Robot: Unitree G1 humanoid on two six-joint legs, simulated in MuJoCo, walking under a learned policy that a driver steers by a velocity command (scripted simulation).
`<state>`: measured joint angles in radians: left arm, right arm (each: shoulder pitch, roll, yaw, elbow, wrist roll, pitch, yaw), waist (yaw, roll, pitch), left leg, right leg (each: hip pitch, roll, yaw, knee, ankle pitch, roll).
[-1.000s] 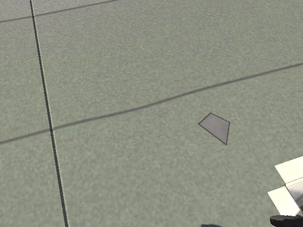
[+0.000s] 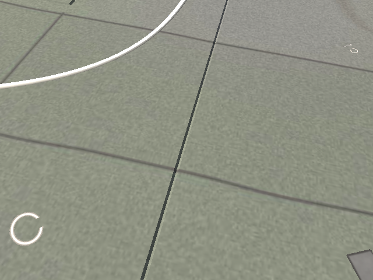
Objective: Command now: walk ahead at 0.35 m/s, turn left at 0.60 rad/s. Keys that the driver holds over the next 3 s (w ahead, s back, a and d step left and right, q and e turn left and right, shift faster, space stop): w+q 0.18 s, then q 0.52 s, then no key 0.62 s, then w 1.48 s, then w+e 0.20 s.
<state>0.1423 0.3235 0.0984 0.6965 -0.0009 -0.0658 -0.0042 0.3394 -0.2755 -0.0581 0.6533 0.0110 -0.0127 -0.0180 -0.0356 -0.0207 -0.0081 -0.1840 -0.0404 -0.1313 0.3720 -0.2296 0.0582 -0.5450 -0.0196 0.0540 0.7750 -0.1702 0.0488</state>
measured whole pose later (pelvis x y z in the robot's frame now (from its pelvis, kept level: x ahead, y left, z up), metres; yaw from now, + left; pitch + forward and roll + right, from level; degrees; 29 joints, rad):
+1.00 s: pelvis +0.25 +0.02 -0.02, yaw +30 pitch +1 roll +1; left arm 0.16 0.28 0.04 0.69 0.02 0.00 0.01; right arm 0.13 -0.28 -0.05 0.62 -0.01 0.03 0.00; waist 0.00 0.00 0.03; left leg -0.38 -0.09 -0.09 0.58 -0.22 0.02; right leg -0.35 -0.04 0.02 0.60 -0.25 0.03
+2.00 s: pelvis +0.51 +0.14 -0.03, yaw +31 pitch +3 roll +1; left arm 0.02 0.25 0.02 0.57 -0.02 -0.08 -0.05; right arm 0.45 -0.28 -0.04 0.88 0.02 -0.06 0.00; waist -0.10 -0.02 0.03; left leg 0.14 0.00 0.00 0.26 -0.43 0.00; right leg -0.57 -0.02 -0.03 0.53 -0.03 -0.06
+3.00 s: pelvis +0.99 +0.44 -0.01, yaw +27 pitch +2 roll +3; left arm 0.11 0.27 0.03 0.73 -0.02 -0.06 -0.04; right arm 0.33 -0.28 -0.05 0.87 0.00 -0.08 0.01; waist -0.07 -0.05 0.02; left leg 0.05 -0.06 0.10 0.19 -0.27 0.03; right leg -0.64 -0.08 0.02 0.61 0.06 -0.02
